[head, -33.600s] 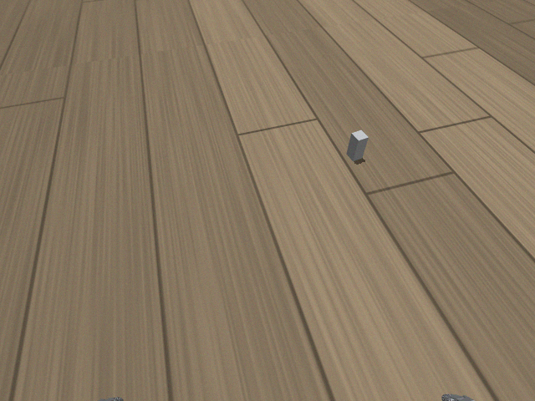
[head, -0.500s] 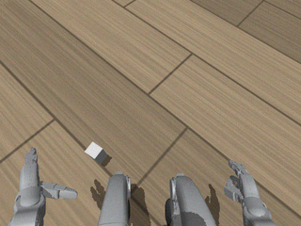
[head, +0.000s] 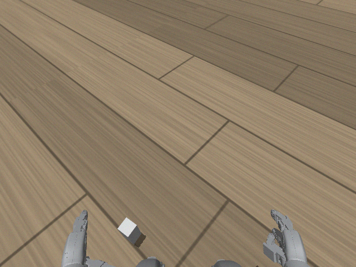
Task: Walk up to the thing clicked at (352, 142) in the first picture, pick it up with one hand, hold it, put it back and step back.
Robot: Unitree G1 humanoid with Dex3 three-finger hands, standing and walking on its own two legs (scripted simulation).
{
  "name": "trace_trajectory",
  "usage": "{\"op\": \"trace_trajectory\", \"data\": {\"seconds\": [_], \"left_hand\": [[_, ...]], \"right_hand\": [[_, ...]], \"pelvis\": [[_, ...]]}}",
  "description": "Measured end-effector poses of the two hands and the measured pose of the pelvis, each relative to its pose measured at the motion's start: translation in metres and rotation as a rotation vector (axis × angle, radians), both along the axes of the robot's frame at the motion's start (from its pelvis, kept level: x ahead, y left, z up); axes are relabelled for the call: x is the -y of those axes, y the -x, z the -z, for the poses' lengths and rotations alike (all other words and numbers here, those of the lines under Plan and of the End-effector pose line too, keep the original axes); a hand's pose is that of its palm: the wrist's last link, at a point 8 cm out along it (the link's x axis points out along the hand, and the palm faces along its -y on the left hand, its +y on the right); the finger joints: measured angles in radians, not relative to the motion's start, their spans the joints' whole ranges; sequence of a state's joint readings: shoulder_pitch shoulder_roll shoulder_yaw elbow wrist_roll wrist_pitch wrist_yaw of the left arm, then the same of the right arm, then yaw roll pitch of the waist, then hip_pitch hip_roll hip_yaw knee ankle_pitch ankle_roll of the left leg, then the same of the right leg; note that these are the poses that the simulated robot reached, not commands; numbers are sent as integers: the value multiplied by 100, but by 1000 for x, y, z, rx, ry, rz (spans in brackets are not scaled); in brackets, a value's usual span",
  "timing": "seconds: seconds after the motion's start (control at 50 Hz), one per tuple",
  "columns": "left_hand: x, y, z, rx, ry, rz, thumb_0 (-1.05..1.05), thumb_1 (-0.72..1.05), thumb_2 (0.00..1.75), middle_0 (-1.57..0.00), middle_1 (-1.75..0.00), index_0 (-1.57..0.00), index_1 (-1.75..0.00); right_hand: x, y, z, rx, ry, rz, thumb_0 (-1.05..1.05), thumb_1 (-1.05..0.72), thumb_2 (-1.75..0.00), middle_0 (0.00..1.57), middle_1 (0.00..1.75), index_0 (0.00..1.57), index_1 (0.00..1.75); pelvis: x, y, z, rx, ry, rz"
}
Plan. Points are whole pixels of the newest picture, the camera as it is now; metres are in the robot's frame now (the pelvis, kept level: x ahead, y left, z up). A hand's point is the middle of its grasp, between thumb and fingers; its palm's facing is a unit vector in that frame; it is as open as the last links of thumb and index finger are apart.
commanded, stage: home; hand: left
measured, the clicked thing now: (130, 231) +0.37 +0.26 -0.64
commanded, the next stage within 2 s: stand in 1.62 s
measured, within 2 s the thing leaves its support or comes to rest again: neither
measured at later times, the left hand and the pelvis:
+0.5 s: hand (109, 252) +0.17 +0.17 -0.05, palm faces +0.11 -0.96 -0.27, open 17.6 cm; pelvis +0.00 -0.01 +0.01, yaw +1 degrees
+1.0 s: hand (109, 255) +0.16 +0.17 -0.05, palm faces +0.11 -0.96 -0.27, open 17.7 cm; pelvis -0.01 -0.01 +0.01, yaw +1 degrees
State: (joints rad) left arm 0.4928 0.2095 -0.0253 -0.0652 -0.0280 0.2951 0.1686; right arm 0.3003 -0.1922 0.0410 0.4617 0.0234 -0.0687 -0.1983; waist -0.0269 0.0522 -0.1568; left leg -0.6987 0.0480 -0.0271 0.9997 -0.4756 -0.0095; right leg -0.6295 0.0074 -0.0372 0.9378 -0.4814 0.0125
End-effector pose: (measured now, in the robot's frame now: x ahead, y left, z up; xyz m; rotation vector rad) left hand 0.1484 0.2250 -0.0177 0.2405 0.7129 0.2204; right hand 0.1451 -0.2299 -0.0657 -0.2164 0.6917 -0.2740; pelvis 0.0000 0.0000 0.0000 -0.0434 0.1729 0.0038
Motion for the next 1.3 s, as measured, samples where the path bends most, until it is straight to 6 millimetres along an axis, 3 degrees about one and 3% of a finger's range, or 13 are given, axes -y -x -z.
{"op": "trace_trajectory", "data": {"seconds": [0.24,0.4,0.66,1.3], "left_hand": [[2,7,7,-38,8,-18,-1,-58,3,-6,-5,-6,-4],[9,0,2,-19,21,-3,-1,-58,3,-6,-5,-5,-5],[10,7,4,-42,17,-3,-1,-58,3,-6,-5,-5,-5],[6,9,3,-26,25,-2,-1,-59,1,-5,-4,-5,-4]], "right_hand": [[10,-19,-12,43,36,-49,2,-90,-90,21,30,21,30],[16,-13,-13,38,35,-38,2,-90,-90,20,30,20,30],[17,-1,-6,3,19,-34,2,-90,-90,20,30,20,30],[11,-1,-11,25,28,-43,2,-90,-90,20,30,20,30]], "pelvis": [[9,-2,-4,24,-7,-12],[11,-2,-6,33,-9,-11],[14,2,-7,36,-14,-10],[9,5,-9,49,-12,-7]]}}
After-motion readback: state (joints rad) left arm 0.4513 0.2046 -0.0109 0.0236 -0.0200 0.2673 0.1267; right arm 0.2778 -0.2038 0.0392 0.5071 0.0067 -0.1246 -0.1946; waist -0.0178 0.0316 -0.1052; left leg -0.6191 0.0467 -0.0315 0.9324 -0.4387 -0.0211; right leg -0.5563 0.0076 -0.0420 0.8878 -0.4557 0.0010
